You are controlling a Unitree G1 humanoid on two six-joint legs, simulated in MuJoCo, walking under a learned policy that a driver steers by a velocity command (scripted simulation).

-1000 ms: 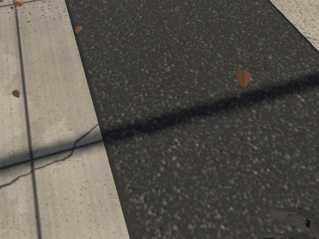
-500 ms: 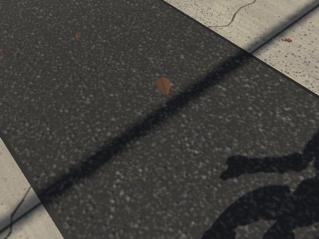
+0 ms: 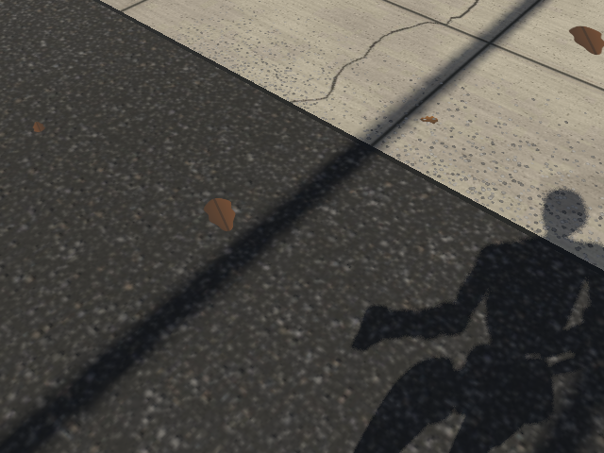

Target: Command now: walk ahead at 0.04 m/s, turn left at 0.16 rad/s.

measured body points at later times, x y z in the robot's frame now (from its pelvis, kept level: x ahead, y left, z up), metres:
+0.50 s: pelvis +0.12 +0.03 +0.00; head +0.16 +0.04 +0.45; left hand +0.04 +0.31 -0.12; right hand +0.41 -0.13 -0.08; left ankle +0.21 +0.21 -0.69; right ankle +0.04 -0.12 -0.74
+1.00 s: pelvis +0.36 +0.19 +0.01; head +0.38 +0.20 +0.46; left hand +0.44 +0.49 -0.10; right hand +0.50 -0.06 -0.11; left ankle +0.27 +0.23 -0.74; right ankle +0.60 +0.08 -0.67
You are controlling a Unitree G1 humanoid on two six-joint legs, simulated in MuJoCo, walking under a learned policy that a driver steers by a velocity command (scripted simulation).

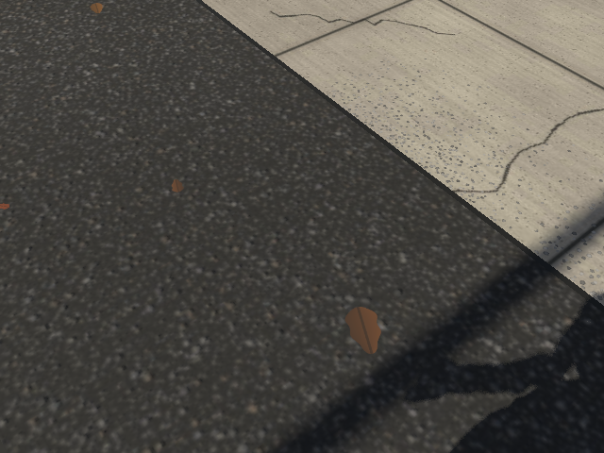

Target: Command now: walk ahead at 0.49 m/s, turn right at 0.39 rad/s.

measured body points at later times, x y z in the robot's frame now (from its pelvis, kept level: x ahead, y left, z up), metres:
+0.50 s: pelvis +0.30 -0.03 +0.00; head +0.34 -0.05 +0.45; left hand +0.46 +0.22 -0.10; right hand +0.44 -0.33 -0.08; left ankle +0.51 +0.11 -0.69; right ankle +0.24 -0.11 -0.74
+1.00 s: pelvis +0.57 -0.07 +0.00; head +0.60 -0.08 +0.45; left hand +0.87 +0.03 -0.08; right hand +0.44 -0.32 -0.12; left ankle +0.56 +0.06 -0.74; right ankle +0.64 -0.28 -0.70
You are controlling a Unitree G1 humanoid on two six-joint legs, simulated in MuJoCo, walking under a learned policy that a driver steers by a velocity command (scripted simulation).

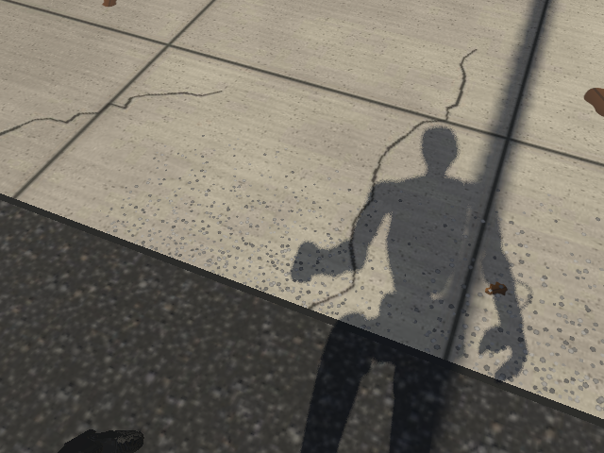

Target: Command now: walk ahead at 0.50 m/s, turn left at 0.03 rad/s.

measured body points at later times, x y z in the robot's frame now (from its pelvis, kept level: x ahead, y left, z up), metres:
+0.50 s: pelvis +0.26 -0.02 +0.00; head +0.28 -0.01 +0.44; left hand +0.23 +0.27 -0.13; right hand +0.50 -0.23 -0.10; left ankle +0.39 +0.16 -0.69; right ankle +0.20 -0.14 -0.75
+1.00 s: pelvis +0.50 +0.10 +0.00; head +0.52 +0.13 +0.45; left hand +0.55 +0.41 -0.11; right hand +0.71 -0.11 -0.11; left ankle +0.43 +0.15 -0.75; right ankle +0.72 +0.03 -0.70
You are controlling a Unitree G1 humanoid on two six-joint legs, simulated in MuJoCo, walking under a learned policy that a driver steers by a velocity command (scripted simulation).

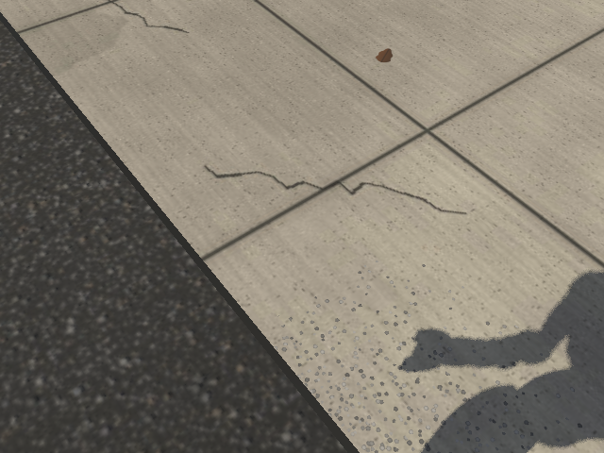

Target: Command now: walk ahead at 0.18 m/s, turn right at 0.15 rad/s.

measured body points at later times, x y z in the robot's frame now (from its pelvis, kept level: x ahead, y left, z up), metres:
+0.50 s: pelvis +0.12 +0.00 -0.01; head +0.15 -0.01 +0.44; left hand +0.34 +0.23 -0.11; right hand +0.19 -0.31 -0.12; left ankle +0.18 +0.12 -0.74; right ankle +0.17 -0.12 -0.74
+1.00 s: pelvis +0.13 +0.00 -0.01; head +0.15 -0.01 +0.44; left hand +0.36 +0.21 -0.11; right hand +0.15 -0.29 -0.13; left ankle +0.16 +0.12 -0.72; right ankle +0.07 -0.12 -0.74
